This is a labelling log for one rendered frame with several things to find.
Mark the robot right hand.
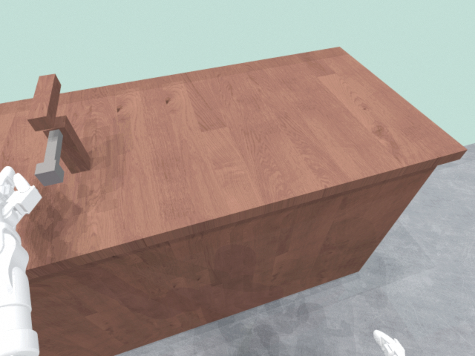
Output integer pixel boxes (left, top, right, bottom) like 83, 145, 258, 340
373, 330, 405, 356

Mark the tap lever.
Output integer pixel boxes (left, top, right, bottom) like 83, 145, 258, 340
34, 129, 64, 186

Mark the counter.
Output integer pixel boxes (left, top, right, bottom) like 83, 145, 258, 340
0, 47, 468, 356

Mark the robot left forearm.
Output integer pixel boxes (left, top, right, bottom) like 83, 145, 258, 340
0, 222, 39, 356

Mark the robot left hand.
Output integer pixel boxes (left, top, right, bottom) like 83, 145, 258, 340
0, 166, 42, 230

